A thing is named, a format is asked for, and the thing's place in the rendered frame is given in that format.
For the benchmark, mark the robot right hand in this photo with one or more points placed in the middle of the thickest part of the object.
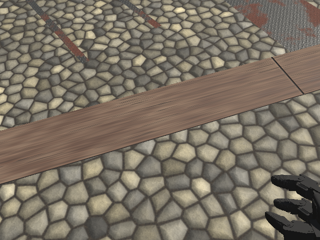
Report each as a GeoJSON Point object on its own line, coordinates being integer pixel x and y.
{"type": "Point", "coordinates": [309, 228]}

